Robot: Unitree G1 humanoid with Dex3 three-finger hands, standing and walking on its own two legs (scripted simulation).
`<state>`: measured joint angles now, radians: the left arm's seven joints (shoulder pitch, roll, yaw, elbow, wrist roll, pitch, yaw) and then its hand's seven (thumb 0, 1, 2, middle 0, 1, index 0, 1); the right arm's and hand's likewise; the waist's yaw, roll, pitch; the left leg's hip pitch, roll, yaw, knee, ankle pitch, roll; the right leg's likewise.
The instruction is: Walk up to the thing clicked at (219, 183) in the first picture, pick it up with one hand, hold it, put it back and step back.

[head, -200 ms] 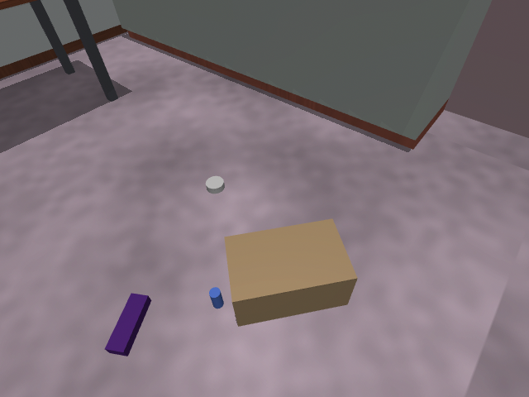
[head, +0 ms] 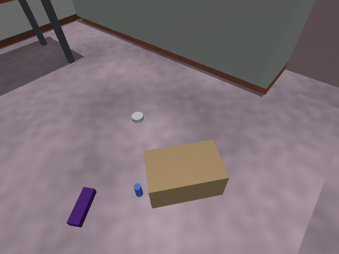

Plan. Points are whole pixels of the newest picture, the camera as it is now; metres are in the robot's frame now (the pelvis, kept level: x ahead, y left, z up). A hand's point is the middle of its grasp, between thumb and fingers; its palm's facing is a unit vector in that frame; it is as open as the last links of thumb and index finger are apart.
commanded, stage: stand
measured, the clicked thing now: (137, 117) +1.27 +0.32 -0.76
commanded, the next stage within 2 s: walk up in 0.92 s
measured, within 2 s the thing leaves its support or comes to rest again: neither
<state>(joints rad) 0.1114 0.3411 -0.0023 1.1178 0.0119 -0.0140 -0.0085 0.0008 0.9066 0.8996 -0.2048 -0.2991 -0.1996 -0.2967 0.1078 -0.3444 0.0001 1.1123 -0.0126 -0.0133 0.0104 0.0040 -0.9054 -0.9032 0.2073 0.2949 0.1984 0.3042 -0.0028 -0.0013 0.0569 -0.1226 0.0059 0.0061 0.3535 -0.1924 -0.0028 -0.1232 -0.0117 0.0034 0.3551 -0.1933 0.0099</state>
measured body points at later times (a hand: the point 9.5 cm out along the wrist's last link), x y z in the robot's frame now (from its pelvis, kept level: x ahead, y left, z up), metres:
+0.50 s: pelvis +0.01 +0.00 +0.00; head +0.02 +0.00 +0.45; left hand +0.09 +0.30 -0.13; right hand +0.09 -0.30 -0.13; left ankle +0.00 +0.12 -0.75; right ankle +0.00 -0.13 -0.75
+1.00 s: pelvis +0.00 -0.01 +0.00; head +0.03 +0.00 +0.45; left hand +0.09 +0.31 -0.13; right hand +0.09 -0.30 -0.13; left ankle +0.00 +0.12 -0.75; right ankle -0.01 -0.12 -0.74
